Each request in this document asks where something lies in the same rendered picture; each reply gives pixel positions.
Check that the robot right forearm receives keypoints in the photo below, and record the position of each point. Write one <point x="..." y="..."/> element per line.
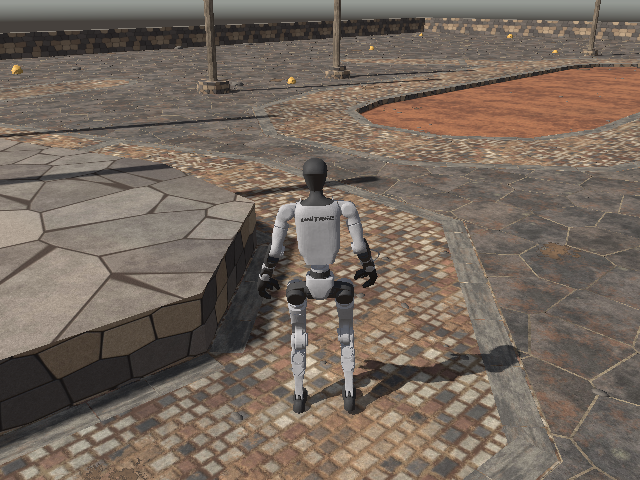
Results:
<point x="366" y="259"/>

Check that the robot left hand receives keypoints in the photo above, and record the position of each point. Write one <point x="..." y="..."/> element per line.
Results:
<point x="261" y="285"/>

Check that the left robot upper arm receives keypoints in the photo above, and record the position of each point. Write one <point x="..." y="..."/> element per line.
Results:
<point x="285" y="213"/>

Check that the right robot upper arm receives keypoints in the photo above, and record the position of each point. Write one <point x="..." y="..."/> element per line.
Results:
<point x="348" y="210"/>

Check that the robot right shin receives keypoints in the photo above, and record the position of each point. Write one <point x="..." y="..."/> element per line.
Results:
<point x="348" y="363"/>

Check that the robot right hand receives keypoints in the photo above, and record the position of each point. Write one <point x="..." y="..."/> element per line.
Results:
<point x="362" y="273"/>

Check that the robot right foot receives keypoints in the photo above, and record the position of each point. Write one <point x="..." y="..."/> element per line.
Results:
<point x="349" y="402"/>

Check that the robot left forearm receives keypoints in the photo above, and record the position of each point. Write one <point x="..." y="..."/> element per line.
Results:
<point x="268" y="265"/>

